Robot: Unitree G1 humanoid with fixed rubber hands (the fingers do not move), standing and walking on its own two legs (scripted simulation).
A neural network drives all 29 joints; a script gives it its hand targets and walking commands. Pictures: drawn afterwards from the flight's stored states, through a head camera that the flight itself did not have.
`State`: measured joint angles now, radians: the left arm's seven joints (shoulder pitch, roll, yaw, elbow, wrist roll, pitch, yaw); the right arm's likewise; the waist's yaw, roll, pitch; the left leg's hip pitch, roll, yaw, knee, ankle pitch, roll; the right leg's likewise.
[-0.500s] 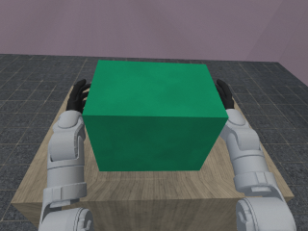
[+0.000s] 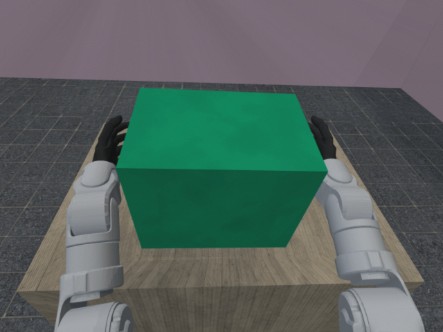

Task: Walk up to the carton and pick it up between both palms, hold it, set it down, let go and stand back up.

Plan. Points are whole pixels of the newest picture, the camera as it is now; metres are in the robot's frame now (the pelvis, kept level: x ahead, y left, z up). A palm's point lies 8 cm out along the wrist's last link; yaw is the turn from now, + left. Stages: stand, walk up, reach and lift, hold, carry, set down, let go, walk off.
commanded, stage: hold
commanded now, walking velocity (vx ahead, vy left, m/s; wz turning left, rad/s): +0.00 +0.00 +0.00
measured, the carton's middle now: (217, 172) +0.36 +0.00 +0.14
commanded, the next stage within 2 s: none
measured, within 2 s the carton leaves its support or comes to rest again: neither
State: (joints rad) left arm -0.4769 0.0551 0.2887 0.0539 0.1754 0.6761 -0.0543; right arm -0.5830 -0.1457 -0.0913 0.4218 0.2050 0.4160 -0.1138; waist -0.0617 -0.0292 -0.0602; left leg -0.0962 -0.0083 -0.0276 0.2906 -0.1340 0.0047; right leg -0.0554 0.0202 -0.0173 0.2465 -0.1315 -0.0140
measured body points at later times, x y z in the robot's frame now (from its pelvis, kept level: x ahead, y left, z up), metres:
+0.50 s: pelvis +0.00 +0.00 +0.00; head -0.03 +0.01 +0.45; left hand +0.37 +0.19 +0.18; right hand +0.38 -0.19 +0.17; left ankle +0.02 +0.11 -0.75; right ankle +0.01 -0.11 -0.75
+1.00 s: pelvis +0.00 +0.00 +0.00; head -0.04 +0.01 +0.45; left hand +0.36 +0.19 +0.18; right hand +0.37 -0.19 +0.17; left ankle +0.02 +0.11 -0.75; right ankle +0.01 -0.11 -0.75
